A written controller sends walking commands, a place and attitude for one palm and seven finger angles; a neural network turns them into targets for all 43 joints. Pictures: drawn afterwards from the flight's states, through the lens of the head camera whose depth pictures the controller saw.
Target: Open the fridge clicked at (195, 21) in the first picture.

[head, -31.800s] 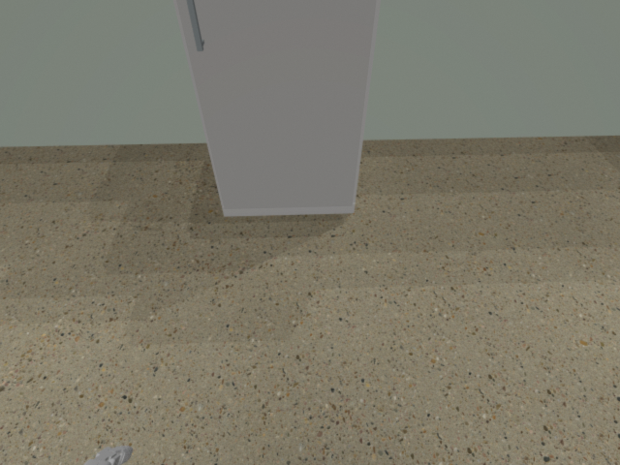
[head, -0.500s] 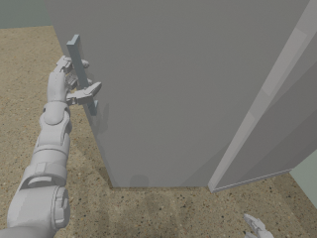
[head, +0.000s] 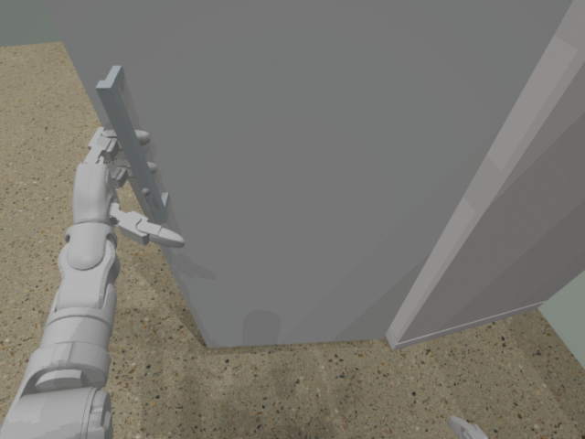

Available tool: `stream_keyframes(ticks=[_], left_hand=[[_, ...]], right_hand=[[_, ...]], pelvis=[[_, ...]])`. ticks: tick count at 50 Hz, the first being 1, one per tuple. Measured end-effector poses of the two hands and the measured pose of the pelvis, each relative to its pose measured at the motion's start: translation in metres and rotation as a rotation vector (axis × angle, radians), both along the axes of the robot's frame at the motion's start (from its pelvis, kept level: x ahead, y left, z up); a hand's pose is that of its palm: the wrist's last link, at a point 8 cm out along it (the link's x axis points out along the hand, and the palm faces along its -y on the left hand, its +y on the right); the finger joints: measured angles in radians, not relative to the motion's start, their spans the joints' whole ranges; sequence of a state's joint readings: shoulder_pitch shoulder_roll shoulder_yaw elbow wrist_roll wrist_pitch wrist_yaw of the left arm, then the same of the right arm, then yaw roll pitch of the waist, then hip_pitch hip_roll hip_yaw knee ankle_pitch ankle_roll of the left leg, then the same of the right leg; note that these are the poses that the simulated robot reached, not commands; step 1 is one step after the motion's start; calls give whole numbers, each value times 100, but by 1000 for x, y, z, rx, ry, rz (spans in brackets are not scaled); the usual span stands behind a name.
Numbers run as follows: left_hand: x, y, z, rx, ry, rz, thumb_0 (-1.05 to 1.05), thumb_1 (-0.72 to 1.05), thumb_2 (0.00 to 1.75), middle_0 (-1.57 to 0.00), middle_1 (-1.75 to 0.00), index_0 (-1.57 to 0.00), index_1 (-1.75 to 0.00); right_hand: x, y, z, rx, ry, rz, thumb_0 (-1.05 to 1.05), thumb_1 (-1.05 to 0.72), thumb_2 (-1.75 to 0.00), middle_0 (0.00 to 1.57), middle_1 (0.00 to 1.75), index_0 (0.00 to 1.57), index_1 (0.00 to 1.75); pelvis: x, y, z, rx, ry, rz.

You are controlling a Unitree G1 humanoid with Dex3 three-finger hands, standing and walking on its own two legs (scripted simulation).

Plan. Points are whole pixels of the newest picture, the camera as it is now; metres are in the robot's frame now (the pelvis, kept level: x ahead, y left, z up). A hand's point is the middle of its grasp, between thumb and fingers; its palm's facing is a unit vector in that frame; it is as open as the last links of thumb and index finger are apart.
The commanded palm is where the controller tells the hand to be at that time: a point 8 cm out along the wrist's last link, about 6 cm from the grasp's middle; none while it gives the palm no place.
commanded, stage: slip the hand off the handle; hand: left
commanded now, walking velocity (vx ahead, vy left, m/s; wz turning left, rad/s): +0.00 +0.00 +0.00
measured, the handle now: (142, 155) +0.45 +0.22 +0.15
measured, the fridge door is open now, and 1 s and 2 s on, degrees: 78 75 75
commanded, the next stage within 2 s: draw the hand back to the body in 1.24 s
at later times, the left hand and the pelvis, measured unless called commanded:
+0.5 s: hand (86, 203) +0.38 +0.28 +0.13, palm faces +0.23 -0.96 -0.18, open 14.6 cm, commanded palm +0.35 +0.33 +0.13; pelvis +0.03 +0.01 +0.00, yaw +1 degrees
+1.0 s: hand (68, 250) +0.31 +0.27 +0.13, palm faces +0.24 -0.95 -0.20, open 14.6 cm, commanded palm +0.27 +0.32 +0.13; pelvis +0.01 +0.01 -0.01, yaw +1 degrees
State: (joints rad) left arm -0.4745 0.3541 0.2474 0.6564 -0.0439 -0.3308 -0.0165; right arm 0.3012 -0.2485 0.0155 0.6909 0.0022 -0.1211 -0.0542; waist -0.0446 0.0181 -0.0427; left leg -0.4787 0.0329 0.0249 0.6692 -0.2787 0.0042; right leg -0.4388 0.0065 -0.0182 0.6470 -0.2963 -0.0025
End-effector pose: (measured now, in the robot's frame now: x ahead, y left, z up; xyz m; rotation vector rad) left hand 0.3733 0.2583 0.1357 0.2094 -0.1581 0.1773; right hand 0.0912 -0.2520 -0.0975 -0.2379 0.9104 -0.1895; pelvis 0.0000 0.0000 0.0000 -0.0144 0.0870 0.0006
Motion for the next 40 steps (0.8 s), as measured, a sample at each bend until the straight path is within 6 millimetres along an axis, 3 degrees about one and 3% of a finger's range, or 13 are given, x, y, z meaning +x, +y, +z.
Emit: stream_keyframes(ticks=[8, 17, 24, 31, 40], left_hand=[[-4, 35, -4, -1, -1, 62, -1, -54, 20, -32, -118, -26, -115], [-19, 59, -1, -4, -7, 41, -1, -55, 20, -27, -115, -26, -115], [-22, 69, -3, -11, 8, 38, -1, -55, 20, -26, -115, -26, -115], [-31, 87, 1, -12, 1, 62, -1, -55, 20, -26, -115, -26, -115], [-62, 71, -7, -25, 1, 4, -1, -55, 20, -26, -115, -26, -115]], right_hand=[[44, 8, 7, 0, -50, 45, 1, -90, -89, 20, 30, 20, 30], [66, 7, 9, -27, -45, 71, 1, -90, -89, 20, 30, 20, 30], [66, 10, 9, -30, -56, 63, 1, -90, -89, 20, 30, 20, 30], [51, 13, 4, -22, -33, 55, 1, -90, -89, 20, 30, 20, 30], [41, 15, 2, -9, -52, 58, 2, -90, -89, 20, 30, 20, 30]], pelvis=[[17, 2, -1, 0, 29, -3], [29, 7, -3, -12, 30, 19], [29, 9, -4, -13, 34, 15], [23, 9, -6, -14, 37, 14], [16, 11, -7, -14, 18, 16]])
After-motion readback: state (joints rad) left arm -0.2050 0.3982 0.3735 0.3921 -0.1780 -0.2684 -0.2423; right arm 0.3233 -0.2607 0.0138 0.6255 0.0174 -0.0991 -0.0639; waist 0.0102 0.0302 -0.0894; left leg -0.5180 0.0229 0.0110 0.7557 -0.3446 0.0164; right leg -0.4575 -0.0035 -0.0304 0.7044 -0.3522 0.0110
